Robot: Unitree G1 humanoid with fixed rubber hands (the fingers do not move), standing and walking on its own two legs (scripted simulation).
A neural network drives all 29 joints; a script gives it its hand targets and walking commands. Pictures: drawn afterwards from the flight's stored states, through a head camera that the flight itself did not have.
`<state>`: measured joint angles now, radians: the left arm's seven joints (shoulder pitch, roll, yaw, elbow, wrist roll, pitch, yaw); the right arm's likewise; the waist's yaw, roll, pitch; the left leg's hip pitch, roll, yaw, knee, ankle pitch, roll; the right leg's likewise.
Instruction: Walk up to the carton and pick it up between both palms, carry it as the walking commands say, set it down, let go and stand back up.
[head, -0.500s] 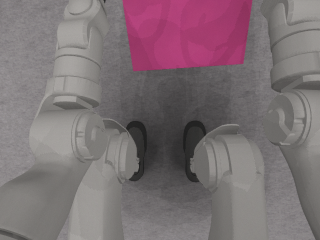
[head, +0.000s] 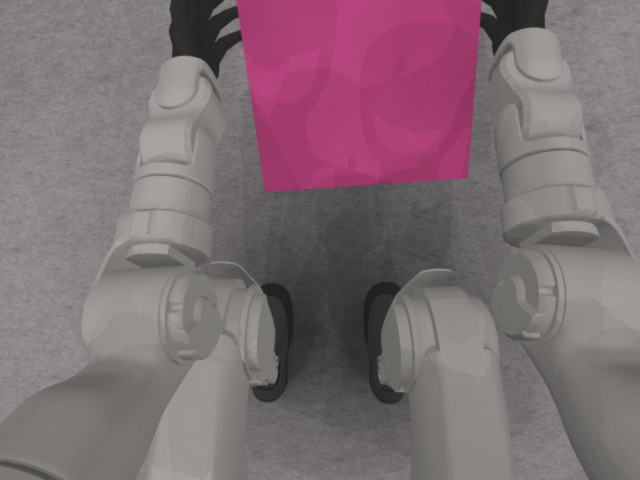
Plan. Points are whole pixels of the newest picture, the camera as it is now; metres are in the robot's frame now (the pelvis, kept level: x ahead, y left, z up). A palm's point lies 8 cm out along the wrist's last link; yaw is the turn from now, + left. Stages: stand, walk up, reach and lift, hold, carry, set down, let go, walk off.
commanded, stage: set down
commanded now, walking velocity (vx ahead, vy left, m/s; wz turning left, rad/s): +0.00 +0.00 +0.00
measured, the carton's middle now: (355, 76) +0.53 -0.04 -0.23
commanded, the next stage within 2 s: none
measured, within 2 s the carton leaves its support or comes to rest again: rests again in 1.26 s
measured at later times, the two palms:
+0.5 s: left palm (199, 51) +0.54 +0.12 -0.14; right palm (511, 21) +0.55 -0.19 -0.14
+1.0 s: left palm (201, 49) +0.54 +0.12 -0.15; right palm (509, 21) +0.55 -0.19 -0.15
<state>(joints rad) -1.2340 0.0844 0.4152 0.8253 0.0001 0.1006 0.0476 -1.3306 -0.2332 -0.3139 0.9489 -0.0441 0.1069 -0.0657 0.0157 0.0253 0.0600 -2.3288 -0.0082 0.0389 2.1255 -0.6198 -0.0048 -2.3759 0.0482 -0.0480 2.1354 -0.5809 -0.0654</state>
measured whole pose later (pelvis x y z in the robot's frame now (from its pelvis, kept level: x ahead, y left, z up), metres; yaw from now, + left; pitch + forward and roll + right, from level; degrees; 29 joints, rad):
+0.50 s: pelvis +0.00 +0.00 +0.00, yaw +0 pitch +47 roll +3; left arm -1.27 0.08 0.42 0.83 0.00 0.08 0.04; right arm -1.36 -0.24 -0.36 0.95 -0.05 0.10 -0.05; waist 0.01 0.00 0.09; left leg -2.33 -0.01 0.04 2.13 -0.62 -0.01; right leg -2.38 0.05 -0.05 2.13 -0.58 -0.07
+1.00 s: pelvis +0.01 +0.00 +0.00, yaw +0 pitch +49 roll +4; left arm -1.27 0.08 0.42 0.83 0.00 0.07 0.04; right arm -1.35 -0.25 -0.37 0.95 -0.05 0.05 -0.03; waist 0.01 0.00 0.09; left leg -2.34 -0.01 0.04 2.13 -0.64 -0.01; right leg -2.38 0.05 -0.05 2.14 -0.60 -0.07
